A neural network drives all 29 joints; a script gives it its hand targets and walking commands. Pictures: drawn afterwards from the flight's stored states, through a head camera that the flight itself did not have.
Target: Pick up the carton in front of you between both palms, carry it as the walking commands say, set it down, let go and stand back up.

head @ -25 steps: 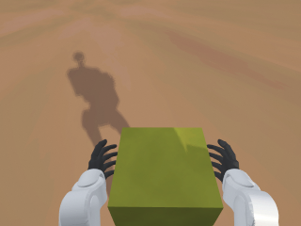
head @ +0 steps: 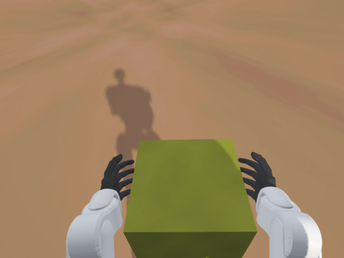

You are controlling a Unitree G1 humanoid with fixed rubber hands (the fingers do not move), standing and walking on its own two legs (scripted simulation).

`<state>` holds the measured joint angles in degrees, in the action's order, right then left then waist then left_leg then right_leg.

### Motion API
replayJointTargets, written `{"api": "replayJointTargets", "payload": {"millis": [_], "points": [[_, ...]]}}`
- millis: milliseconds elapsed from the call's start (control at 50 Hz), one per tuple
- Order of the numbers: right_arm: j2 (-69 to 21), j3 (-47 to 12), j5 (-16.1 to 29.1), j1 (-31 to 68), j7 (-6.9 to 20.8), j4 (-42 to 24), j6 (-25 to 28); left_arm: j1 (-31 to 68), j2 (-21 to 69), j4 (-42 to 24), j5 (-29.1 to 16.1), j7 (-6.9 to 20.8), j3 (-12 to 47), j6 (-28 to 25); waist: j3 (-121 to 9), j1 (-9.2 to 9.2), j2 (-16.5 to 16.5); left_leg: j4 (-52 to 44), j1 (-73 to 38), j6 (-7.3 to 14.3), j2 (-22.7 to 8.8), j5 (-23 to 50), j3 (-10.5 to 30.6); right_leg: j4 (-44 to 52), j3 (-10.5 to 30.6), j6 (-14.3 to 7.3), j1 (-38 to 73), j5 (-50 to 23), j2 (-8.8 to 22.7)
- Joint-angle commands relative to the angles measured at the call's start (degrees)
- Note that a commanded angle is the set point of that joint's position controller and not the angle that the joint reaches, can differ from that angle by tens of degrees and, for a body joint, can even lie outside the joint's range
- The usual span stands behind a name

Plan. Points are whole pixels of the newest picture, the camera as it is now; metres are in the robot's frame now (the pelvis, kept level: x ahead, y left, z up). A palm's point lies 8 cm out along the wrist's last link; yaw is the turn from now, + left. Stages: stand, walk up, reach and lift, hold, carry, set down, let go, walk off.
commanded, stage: carry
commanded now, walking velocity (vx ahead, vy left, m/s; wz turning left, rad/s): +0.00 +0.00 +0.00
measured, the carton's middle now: (186, 207) +0.24 +0.00 -0.01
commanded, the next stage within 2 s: none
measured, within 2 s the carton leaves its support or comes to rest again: neither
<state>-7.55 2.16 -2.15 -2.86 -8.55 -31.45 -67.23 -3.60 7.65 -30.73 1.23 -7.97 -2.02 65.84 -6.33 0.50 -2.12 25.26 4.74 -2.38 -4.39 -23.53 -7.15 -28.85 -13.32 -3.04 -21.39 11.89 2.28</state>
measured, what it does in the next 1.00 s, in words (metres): shifts its weight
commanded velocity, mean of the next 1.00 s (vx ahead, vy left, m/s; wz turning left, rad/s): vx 0.00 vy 0.00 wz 0.00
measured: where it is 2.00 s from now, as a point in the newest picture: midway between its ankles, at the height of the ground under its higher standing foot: outside the picture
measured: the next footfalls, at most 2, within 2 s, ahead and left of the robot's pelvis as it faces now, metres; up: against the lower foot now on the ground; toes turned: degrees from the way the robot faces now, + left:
none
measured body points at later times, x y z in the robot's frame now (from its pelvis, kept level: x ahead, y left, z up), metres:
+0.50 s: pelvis -0.02 +0.02 -0.01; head -0.05 +0.02 +0.44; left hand +0.21 +0.17 +0.08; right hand +0.22 -0.13 +0.08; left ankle -0.13 +0.11 -0.73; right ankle +0.03 -0.09 -0.73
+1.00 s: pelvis -0.06 +0.03 +0.00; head -0.08 +0.02 +0.45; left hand +0.20 +0.18 +0.05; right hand +0.20 -0.12 +0.05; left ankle -0.13 +0.11 -0.73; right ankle +0.03 -0.09 -0.73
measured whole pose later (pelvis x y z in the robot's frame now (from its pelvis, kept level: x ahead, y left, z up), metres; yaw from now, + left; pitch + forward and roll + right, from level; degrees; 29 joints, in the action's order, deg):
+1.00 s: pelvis -0.06 +0.03 +0.00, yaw +1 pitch +1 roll +0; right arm -7.3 2.6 -7.6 0.4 -5.5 -16.2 -60.4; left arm 0.3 7.3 -16.2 6.9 -4.8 -2.5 60.3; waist -4.7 0.3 -0.6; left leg 30.1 7.4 1.1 -1.9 -23.5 -10.0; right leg -29.3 -11.2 -1.0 -22.3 7.3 5.7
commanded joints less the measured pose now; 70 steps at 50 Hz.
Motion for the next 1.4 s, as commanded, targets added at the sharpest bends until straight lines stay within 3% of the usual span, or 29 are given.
{"api": "replayJointTargets", "payload": {"millis": [0,80,220,480,600,760,880,1040,1240,1380], "points": [[-39.7,-32.4,11.5,16.4,2.3,-6.5,1.9,17.7,40.4,-7.7,-11.4,1.7,31.9,-1.0,-16.4,-0.31,2.0,2.1,2.7,0.0,-3.2,32.9,0.8,-3.2,8.2,-1.1,19.5,-45.0,8.0],[-39.1,-32.0,11.0,15.6,2.3,-6.5,2.2,17.4,39.9,-7.9,-11.3,1.8,32.5,-1.1,-14.7,-0.34,1.6,1.8,2.8,0.2,-3.6,33.4,0.8,-3.5,7.6,-0.9,17.3,-41.6,7.6],[-36.4,-31.2,10.6,14.8,1.9,-5.9,1.7,16.0,37.5,-6.1,-10.0,1.2,31.3,-0.4,-10.3,-0.47,-0.2,2.0,1.7,1.4,-5.8,40.3,0.4,-4.9,6.0,0.5,10.7,-26.2,6.3],[-36.8,-31.3,11.2,17.5,2.0,-5.4,1.1,18.1,37.4,-5.5,-9.7,1.1,30.6,0.3,-6.0,-0.36,1.2,-1.1,7.0,2.6,-4.8,20.2,1.1,-1.2,7.0,1.0,10.7,-17.9,7.1],[-36.9,-31.2,10.7,17.4,2.3,-4.5,0.6,18.3,37.3,-4.9,-9.7,1.5,30.7,0.8,-5.0,-0.28,1.2,-2.3,8.4,3.1,-4.7,15.8,1.7,0.3,7.3,1.3,10.0,-14.2,7.1],[-33.5,-31.1,9.2,18.8,5.3,0.0,1.9,19.4,33.8,0.0,-8.2,4.7,30.3,-0.4,-3.8,-0.22,1.4,-3.4,10.2,3.6,-4.6,12.0,2.3,1.5,7.5,1.8,9.6,-10.5,7.1],[-32.7,-29.5,7.8,22.6,7.7,6.3,6.0,23.5,33.3,5.9,-7.1,7.2,28.9,-4.7,-3.9,-0.19,1.7,-3.8,10.9,3.9,-4.3,9.4,2.4,2.1,7.8,1.9,9.9,-8.9,7.2],[-34.9,-27.0,5.1,25.9,11.1,15.6,13.1,26.3,34.9,15.6,-4.2,10.5,26.1,-11.7,-6.7,-0.39,2.1,-1.8,10.1,3.9,-4.0,12.4,2.1,1.2,7.5,1.7,10.8,-13.2,7.6],[-40.0,-23.1,2.4,33.2,16.1,31.5,25.4,33.7,39.9,30.9,-1.2,15.4,22.2,-24.1,-8.8,-0.56,2.0,-0.4,9.3,4.1,-4.0,14.7,2.1,0.7,7.2,1.4,11.3,-15.8,7.4],[-48.8,-26.2,3.7,39.4,19.6,36.7,31.7,39.8,48.9,35.7,-2.2,18.9,25.7,-30.5,-11.4,-0.63,1.9,0.8,7.9,4.3,-4.0,17.4,2.1,0.2,6.8,1.1,12.2,-18.4,7.4]]}}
